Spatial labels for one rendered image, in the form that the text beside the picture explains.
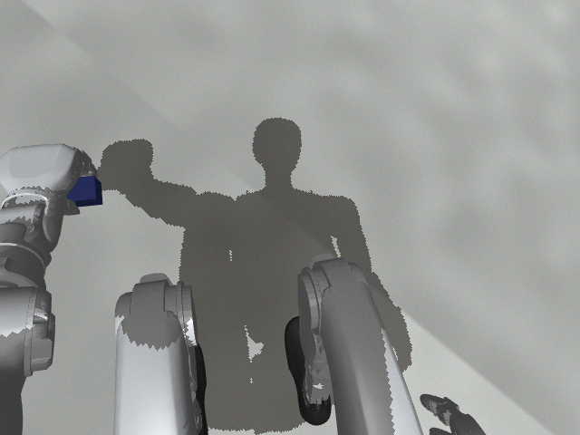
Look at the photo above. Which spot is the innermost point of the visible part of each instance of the left robot arm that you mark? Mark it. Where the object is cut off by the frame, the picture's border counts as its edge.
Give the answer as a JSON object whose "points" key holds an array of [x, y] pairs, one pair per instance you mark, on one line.
{"points": [[30, 226]]}

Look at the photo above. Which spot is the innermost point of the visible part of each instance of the right robot hand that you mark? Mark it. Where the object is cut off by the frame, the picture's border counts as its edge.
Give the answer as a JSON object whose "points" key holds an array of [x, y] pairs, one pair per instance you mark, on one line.
{"points": [[449, 414]]}

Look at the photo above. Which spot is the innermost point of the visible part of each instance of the small box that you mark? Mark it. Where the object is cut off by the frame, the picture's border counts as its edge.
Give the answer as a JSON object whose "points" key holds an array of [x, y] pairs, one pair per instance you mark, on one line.
{"points": [[86, 192]]}

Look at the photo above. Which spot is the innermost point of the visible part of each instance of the right robot foot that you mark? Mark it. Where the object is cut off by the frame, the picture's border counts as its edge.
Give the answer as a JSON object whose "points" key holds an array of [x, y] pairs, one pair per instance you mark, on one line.
{"points": [[311, 413]]}

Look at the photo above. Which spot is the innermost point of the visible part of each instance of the left robot hand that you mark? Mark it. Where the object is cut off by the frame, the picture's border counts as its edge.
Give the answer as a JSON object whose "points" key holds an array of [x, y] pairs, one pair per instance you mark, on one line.
{"points": [[54, 168]]}

